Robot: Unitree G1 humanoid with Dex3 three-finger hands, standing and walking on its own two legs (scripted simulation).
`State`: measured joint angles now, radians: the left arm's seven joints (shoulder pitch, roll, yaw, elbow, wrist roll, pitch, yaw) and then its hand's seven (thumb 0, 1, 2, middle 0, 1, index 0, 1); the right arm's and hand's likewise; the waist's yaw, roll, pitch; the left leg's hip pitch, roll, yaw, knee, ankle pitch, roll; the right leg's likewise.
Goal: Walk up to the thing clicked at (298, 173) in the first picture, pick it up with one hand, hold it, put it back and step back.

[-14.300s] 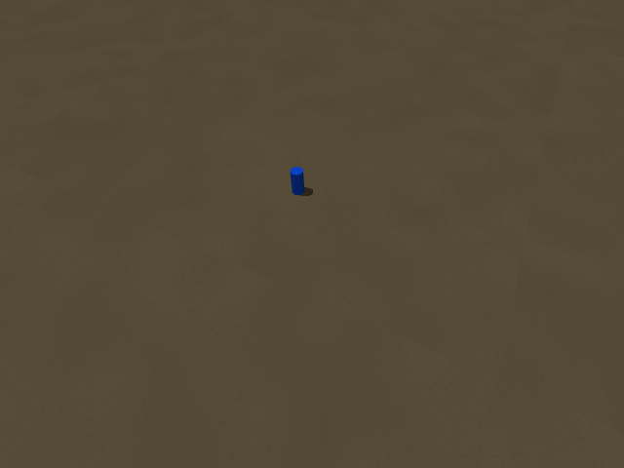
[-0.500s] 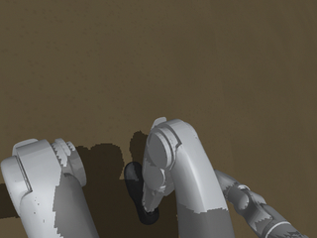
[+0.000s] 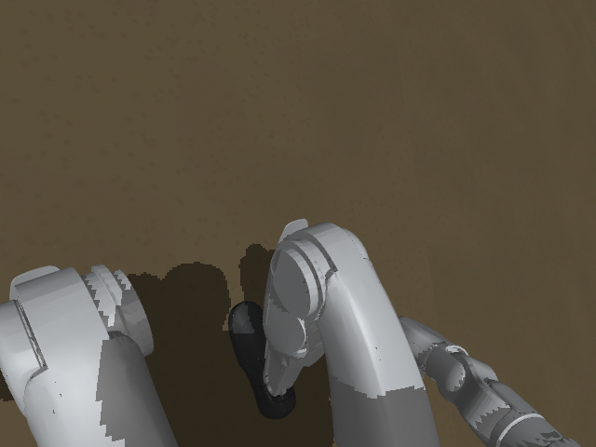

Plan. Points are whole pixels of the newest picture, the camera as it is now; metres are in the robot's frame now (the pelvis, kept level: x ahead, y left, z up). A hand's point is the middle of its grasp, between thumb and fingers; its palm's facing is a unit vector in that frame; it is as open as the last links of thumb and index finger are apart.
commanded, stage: settle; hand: left
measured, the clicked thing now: out of the picture +0.41 +0.38 -0.21
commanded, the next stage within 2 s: lift in 1.92 s
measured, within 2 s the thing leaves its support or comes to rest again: neither
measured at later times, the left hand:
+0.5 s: hand out of the picture +0.41 +0.38 -0.14, palm faces +0.59 -0.81 +0.00, open 8.6 cm
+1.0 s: hand out of the picture +0.37 +0.40 -0.03, palm faces +0.58 -0.81 -0.03, open 8.6 cm
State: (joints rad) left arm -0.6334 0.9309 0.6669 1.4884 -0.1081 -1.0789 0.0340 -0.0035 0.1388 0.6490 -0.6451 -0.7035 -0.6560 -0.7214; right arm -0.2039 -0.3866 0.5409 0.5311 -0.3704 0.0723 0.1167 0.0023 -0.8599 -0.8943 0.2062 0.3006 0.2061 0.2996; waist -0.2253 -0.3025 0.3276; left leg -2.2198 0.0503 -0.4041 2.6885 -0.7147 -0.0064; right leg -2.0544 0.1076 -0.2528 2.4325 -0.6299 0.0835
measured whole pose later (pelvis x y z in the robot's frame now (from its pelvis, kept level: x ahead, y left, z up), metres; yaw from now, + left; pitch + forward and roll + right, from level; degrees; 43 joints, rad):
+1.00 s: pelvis +0.01 -0.01 +0.04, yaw +5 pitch +24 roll -13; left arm -0.55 0.65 0.58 0.96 -0.17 -0.69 -0.12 0.01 -0.21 1.10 -0.80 -1.03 -0.81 -1.03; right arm -0.02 -0.32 0.24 0.58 -0.16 0.08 0.10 0.01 -0.87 -0.89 0.21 0.30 0.21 0.30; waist -0.12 -0.10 0.04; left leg -2.26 0.04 -0.25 2.51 -0.69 -0.01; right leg -2.12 0.03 -0.16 2.36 -0.68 0.04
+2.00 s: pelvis +0.02 -0.02 +0.09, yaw +11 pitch +31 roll -7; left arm -0.59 0.50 0.58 0.90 -0.14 -0.60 -0.13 0.01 -0.21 1.10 -0.79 -1.04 -0.80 -1.04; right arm 0.07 -0.29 0.08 0.65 -0.09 0.05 0.05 0.01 -0.88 -0.90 0.20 0.30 0.20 0.30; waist -0.10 -0.03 -0.09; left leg -2.18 0.05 -0.14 2.31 -0.68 -0.02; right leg -2.09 0.00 -0.08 2.25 -0.70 0.01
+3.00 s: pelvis +0.06 -0.01 +0.29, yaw +15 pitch +28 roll -4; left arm -0.19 0.25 0.33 0.26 -0.19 -0.28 0.02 0.00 -0.23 1.12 -0.79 -1.06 -0.81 -1.05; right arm 0.14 -0.24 -0.01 0.58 0.03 0.01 -0.04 0.01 -0.89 -0.89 0.20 0.30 0.20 0.30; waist -0.03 0.02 -0.18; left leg -1.52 0.06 -0.06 1.67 -0.64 -0.01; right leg -1.45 -0.01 -0.06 1.62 -0.66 0.01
